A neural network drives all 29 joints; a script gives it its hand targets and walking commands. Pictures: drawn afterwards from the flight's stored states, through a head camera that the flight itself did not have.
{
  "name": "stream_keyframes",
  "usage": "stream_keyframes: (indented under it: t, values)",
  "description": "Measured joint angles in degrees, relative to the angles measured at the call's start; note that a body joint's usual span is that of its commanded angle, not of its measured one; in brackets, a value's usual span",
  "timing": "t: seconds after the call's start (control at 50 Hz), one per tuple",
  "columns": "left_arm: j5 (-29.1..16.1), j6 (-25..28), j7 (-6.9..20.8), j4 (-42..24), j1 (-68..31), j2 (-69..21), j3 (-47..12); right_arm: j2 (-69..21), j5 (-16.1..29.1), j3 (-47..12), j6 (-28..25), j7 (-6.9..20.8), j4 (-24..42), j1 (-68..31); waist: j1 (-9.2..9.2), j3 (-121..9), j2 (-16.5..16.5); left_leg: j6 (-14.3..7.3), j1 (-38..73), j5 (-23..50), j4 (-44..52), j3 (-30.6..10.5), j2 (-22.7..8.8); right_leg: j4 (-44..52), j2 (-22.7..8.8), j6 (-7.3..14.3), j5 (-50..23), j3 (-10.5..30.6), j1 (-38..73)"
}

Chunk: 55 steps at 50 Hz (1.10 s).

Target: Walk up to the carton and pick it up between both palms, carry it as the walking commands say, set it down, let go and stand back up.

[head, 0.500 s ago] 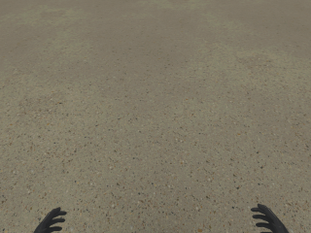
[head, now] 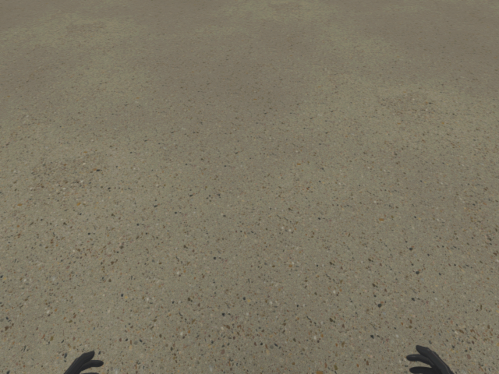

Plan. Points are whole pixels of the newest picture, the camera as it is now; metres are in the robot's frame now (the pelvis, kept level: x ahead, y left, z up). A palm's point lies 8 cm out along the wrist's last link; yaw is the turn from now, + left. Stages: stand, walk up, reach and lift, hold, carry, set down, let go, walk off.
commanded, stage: stand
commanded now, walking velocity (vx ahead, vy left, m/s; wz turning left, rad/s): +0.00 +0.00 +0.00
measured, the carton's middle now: out of the picture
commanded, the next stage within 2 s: walk up in 1.02 s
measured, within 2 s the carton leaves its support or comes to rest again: neither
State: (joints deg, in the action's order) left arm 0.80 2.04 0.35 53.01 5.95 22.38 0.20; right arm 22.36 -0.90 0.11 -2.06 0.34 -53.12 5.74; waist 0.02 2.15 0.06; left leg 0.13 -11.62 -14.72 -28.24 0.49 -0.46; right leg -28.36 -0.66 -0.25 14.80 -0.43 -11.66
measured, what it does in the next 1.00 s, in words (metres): stands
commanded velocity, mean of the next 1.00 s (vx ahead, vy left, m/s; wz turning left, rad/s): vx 0.00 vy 0.00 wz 0.00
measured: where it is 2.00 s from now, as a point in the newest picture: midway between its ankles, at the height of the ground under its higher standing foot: outside the picture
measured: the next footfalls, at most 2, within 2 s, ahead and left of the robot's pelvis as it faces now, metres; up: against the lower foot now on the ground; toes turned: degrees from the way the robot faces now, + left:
left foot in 1.70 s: -0.03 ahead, +0.10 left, +0.00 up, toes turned +24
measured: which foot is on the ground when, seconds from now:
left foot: down 0.00-1.00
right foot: down 0.00-1.00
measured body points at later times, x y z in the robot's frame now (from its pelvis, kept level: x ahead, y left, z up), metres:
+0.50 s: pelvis +0.00 +0.00 +0.01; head +0.00 +0.00 +0.46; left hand +0.11 +0.32 -0.11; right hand +0.11 -0.31 -0.10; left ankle +0.01 +0.12 -0.74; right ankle +0.01 -0.12 -0.74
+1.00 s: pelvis +0.00 +0.00 +0.01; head +0.01 +0.00 +0.46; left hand +0.11 +0.32 -0.11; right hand +0.11 -0.32 -0.10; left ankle +0.01 +0.12 -0.74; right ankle +0.01 -0.12 -0.74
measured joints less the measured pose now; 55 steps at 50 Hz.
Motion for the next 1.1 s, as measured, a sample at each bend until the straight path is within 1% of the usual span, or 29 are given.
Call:
stream_keyframes:
  t: [0.22, 0.42, 1.1]
  values:
    - [0.0, -0.2, -0.1, 4.0, -0.8, 0.1, -0.2, 0.1, 0.0, 0.0, 0.3, -0.1, -4.0, -0.7, 0.01, 0.0, 0.0, 0.1, 2.3, 2.5, 4.5, 0.0, 0.0, 4.5, 0.0, -0.1, -2.5, 0.0, 2.3]
    - [0.0, -0.5, -0.2, 6.1, -0.9, 0.3, -0.2, 0.2, 0.0, 0.0, 0.5, -0.1, -6.2, -0.7, -0.02, 0.0, 0.0, 0.1, 3.2, 3.5, 6.4, 0.0, 0.0, 6.5, 0.0, -0.1, -3.6, 0.0, 3.2]
    - [-0.1, -0.9, -0.4, 7.5, -1.1, 0.4, -0.2, 0.4, 0.1, 0.2, 0.9, -0.3, -7.6, -1.0, 0.0, 0.1, 0.0, 0.2, 4.4, 4.1, 8.5, -0.2, 0.0, 8.6, -0.1, -0.3, -4.1, 0.0, 4.5]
